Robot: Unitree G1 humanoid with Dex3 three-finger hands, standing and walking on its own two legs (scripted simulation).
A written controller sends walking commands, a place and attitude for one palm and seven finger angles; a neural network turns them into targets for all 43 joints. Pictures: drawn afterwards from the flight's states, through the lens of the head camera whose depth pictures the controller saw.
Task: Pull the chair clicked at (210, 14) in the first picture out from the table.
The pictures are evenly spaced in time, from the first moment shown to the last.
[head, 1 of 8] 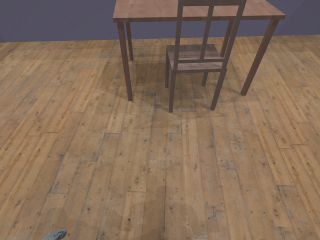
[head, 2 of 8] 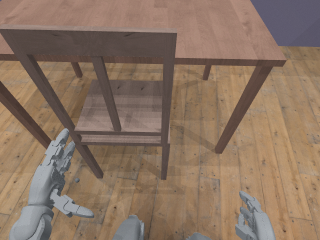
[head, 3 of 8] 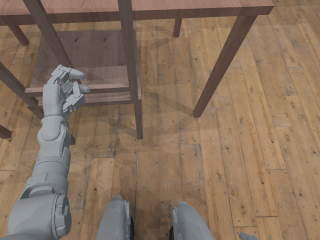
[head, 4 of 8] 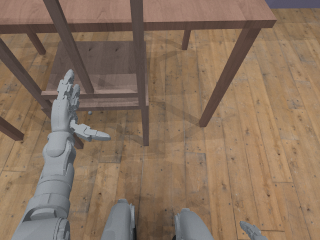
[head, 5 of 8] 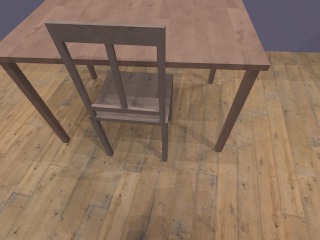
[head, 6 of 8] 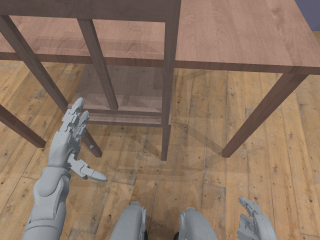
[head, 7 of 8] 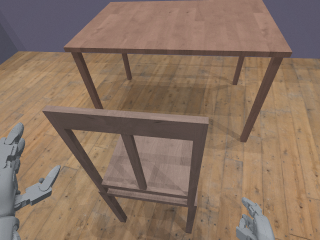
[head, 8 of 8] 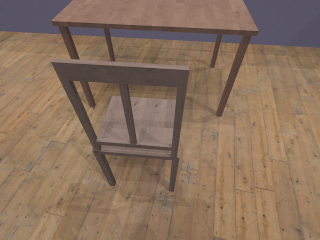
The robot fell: no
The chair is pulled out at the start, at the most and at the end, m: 0.00 0.52 0.50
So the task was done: yes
